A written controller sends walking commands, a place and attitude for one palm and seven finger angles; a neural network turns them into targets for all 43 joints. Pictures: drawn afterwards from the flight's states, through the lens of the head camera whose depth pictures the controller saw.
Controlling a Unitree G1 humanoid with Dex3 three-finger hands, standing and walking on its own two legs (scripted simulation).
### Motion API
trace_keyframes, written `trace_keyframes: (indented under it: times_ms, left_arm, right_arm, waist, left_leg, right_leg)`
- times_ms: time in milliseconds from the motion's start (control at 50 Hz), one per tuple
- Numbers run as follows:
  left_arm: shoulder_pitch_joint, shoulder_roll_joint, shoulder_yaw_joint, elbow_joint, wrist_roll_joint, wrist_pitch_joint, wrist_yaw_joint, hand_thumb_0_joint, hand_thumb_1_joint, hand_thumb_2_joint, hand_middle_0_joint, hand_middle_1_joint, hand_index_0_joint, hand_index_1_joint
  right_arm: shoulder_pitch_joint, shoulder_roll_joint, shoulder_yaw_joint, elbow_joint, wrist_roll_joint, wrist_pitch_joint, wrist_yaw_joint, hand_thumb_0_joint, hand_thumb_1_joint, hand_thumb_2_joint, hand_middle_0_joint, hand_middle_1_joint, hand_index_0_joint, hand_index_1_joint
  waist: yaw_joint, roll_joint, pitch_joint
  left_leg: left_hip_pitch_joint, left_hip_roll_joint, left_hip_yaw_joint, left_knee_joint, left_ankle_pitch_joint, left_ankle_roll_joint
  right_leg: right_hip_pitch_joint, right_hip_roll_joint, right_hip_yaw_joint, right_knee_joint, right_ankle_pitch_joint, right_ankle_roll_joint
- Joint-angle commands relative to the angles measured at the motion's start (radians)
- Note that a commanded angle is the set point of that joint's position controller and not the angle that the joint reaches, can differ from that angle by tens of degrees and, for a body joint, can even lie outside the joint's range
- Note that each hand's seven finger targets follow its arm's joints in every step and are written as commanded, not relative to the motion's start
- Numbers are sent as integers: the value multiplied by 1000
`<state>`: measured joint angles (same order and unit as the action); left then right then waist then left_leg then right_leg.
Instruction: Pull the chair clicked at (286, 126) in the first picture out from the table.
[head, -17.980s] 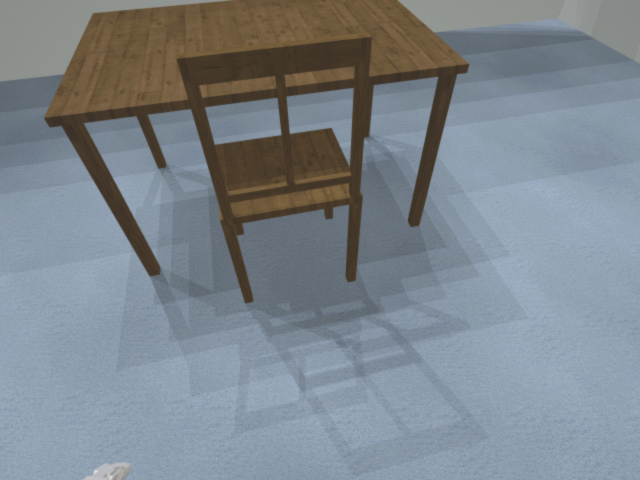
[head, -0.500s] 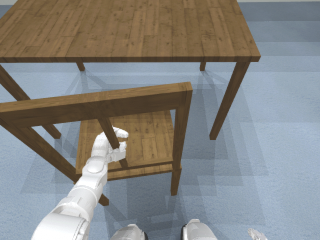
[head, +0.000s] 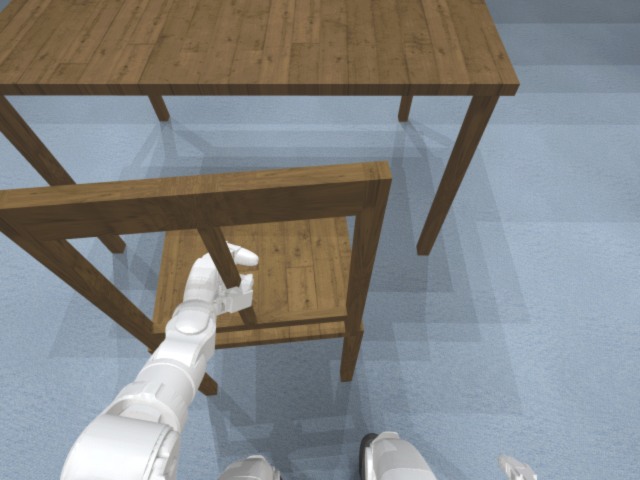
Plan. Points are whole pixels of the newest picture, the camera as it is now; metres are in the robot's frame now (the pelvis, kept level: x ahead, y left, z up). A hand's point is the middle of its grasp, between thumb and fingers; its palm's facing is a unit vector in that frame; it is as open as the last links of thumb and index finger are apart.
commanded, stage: step backward, pulling the chair out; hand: left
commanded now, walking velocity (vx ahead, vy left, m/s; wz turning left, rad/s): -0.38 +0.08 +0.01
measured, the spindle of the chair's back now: (232, 281) +0.38 +0.14 -0.06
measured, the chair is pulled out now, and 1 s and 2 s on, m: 0.25 0.38 0.67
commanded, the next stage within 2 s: stop walking, hand still on the chair in 1.66 s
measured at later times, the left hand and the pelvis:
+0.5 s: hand (236, 336) +0.30 +0.13 -0.05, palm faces +0.01 -0.97 -0.23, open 5.4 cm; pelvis -0.07 +0.00 -0.01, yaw +0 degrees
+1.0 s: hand (231, 384) +0.23 +0.12 -0.05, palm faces +0.00 -0.98 -0.21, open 5.3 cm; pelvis -0.15 +0.00 +0.01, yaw +0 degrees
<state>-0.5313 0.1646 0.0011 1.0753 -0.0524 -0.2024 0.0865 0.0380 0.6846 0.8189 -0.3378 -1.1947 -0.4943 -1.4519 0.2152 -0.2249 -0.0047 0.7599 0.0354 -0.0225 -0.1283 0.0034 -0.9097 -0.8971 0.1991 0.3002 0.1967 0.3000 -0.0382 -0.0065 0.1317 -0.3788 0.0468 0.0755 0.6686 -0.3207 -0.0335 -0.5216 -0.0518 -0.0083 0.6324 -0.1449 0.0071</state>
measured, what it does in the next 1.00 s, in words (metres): walks backwards: right foot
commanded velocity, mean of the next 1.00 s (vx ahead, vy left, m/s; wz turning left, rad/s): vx -0.38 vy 0.01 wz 0.01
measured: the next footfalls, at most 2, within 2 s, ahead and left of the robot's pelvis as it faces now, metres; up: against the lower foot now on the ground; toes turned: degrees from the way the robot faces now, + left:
right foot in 0.76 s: -0.01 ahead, -0.13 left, +0.00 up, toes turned -2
left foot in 1.02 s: -0.09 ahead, +0.14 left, +0.00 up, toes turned +1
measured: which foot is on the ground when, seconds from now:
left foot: down 0.00-0.86, up 0.88-1.00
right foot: down 0.00-0.60, up 0.62-0.74, down 0.76-1.00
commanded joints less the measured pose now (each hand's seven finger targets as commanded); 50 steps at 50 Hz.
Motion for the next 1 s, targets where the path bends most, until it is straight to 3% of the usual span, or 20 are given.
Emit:
trace_keyframes:
  times_ms: [0, 40, 100, 160, 200, 280, 320, 400, 440, 480, 540, 600, 620, 660, 700, 760, 800, 840, 880, 980]
  left_arm:
    - [-327, 211, 45, -162, 30, -84, 24, 0, 900, 900, -500, -1450, -500, -1450]
    - [-321, 227, 53, -146, 30, -79, 29, 0, 900, 900, -500, -1450, -500, -1450]
    - [-325, 218, 58, -147, 34, -73, 33, 0, 900, 900, -500, -1450, -500, -1450]
    - [-329, 180, 32, -194, 33, -87, 30, 0, 900, 900, -500, -1450, -500, -1450]
    - [-358, 160, 21, -232, 19, -89, 33, 0, 900, 900, -500, -1450, -500, -1450]
    - [-394, 158, 23, -231, 28, -86, 22, 0, 900, 900, -500, -1450, -500, -1450]
    - [-381, 156, 11, -211, 36, -76, 20, 0, 900, 900, -500, -1450, -500, -1450]
    - [-303, 220, 42, -183, 39, -66, 34, 0, 900, 900, -500, -1450, -500, -1450]
    - [-300, 228, 49, -154, 46, -60, 36, 0, 900, 900, -500, -1450, -500, -1450]
    - [-323, 212, 59, -141, 45, -61, 26, 0, 900, 900, -500, -1450, -500, -1450]
    - [-311, 203, 53, -122, 41, -72, 22, 0, 900, 900, -500, -1450, -500, -1450]
    - [-373, 167, 35, -231, 34, -85, 24, 0, 900, 900, -500, -1450, -500, -1450]
    - [-411, 154, 31, -249, 34, -77, 22, 0, 900, 900, -500, -1450, -500, -1450]
    - [-447, 121, 14, -223, 36, -75, 19, 0, 900, 900, -500, -1450, -500, -1450]
    - [-413, 131, 23, -165, 45, -75, 21, 0, 900, 900, -500, -1450, -500, -1450]
    - [-404, 163, 22, -178, 66, -100, 12, 0, 900, 900, -500, -1450, -500, -1450]
    - [-375, 250, 76, -151, 43, -94, 22, 0, 900, 900, -500, -1450, -500, -1450]
    - [-366, 269, 74, -164, 37, -82, 20, 0, 900, 900, -500, -1450, -500, -1450]
    - [-326, 284, 91, -144, 40, -56, 23, 0, 900, 900, -500, -1450, -500, -1450]
    - [-288, 223, 68, -184, 29, -10, 17, 0, 900, 900, -500, -1450, -500, -1450]
  right_arm:
    - [70, -160, -57, -57, 8, -34, -18, 0, -900, -900, 200, 300, 200, 300]
    - [75, -150, -47, -51, 14, -46, -14, 0, -900, -900, 200, 300, 200, 300]
    - [77, -161, -33, -41, 11, -62, -12, 0, -900, -900, 200, 300, 200, 300]
    - [41, -173, -27, -84, 9, -66, -16, 0, -900, -900, 200, 300, 200, 300]
    - [22, -171, -25, -118, 19, -70, -19, 0, -900, -900, 200, 300, 200, 300]
    - [48, -170, -41, -101, 9, -71, -21, 0, -900, -900, 200, 300, 200, 300]
    - [51, -164, -40, -94, 5, -73, -18, 0, -900, -900, 200, 300, 200, 300]
    - [83, -162, -51, -83, 7, -70, -8, 0, -900, -900, 200, 300, 200, 300]
    - [97, -143, -37, -59, 5, -72, 5, 0, -900, -900, 200, 300, 200, 300]
    - [92, -139, -26, -44, 5, -76, 12, 0, -900, -900, 200, 300, 200, 300]
    - [113, -153, -12, -32, 7, -84, 0, 0, -900, -900, 200, 300, 200, 300]
    - [47, -191, -24, -90, 0, -85, -10, 0, -900, -900, 200, 300, 200, 300]
    - [39, -176, -29, -98, -4, -82, -10, 0, -900, -900, 200, 300, 200, 300]
    - [67, -168, -39, -63, -10, -87, 0, 0, -900, -900, 200, 300, 200, 300]
    - [94, -185, -48, -41, -12, -98, 8, 0, -900, -900, 200, 300, 200, 300]
    - [94, -178, -44, -24, -20, -87, 16, 0, -900, -900, 200, 300, 200, 300]
    - [96, -183, -57, -15, -1, -78, -4, 0, -900, -900, 200, 300, 200, 300]
    - [51, -155, -51, -44, 8, -70, -6, 0, -900, -900, 200, 300, 200, 300]
    - [15, -157, -40, -54, 6, -68, -5, 0, -900, -900, 200, 300, 200, 300]
    - [55, -163, -22, -50, 1, -52, -16, 0, -900, -900, 200, 300, 200, 300]
  waist:
    - [-1, -50, -484]
    - [7, -145, -475]
    - [-8, -132, -475]
    - [2, 70, -432]
    - [14, 97, -413]
    - [1, 165, -404]
    - [-3, 111, -370]
    - [13, -130, -339]
    - [9, -241, -397]
    - [-5, -271, -429]
    - [-19, -139, -385]
    - [11, 312, -386]
    - [11, 278, -408]
    - [16, 99, -383]
    - [-2, 93, -425]
    - [-16, 210, -460]
    - [-17, 35, -566]
    - [-3, -73, -544]
    - [26, -108, -501]
    - [-9, -147, -508]
  left_leg:
    - [45, 37, -67, -4, -25, -6]
    - [57, -16, -59, 56, -199, -4]
    - [95, -14, -80, -34, -134, 8]
    - [8, 102, -157, -237, -104, 62]
    - [-103, 193, -204, -311, -147, 102]
    - [-77, 224, -185, -226, 97, 122]
    - [-97, 183, -157, -179, 83, 94]
    - [-35, -11, -81, 95, -297, 23]
    - [85, -66, -57, 278, -229, 5]
    - [122, -60, -67, 261, -203, 6]
    - [164, -24, -61, -143, -131, 23]
    - [-84, 256, -330, -391, -104, 153]
    - [-69, 303, -352, -359, 17, 176]
    - [164, 278, -297, -161, 558, 158]
    - [257, 247, -248, -74, 744, 109]
    - [217, 197, -184, -83, 693, 52]
    - [161, 150, -138, -36, 564, 17]
    - [44, 29, -100, 98, -6, -21]
    - [-46, -17, -162, 224, -213, -20]
    - [98, -5, -105, -127, -22, -7]
  right_leg:
    - [247, -207, 215, -168, 197, -65]
    - [199, -253, 251, -297, -59, -72]
    - [201, -229, 179, -289, -65, -57]
    - [194, -76, 63, -121, -215, 12]
    - [254, -15, 26, 53, -247, 13]
    - [300, -3, 23, 116, -109, 11]
    - [306, -28, 55, 56, -32, 0]
    - [42, -216, 316, -328, -523, -91]
    - [21, -291, 331, -455, -521, -105]
    - [70, -263, 236, -408, -352, -98]
    - [89, -173, 113, -287, -258, -20]
    - [215, 11, -1, 229, -213, 13]
    - [216, 31, 14, 361, -214, 11]
    - [123, 5, 34, 147, -227, -5]
    - [210, -10, 36, -18, 61, -8]
    - [286, -57, 64, -57, 331, -23]
    - [417, -117, 132, -62, 559, -37]
    - [405, -268, 280, -168, 518, -103]
    - [381, -349, 312, -226, 383, -159]
    - [393, -234, 146, -161, 397, -67]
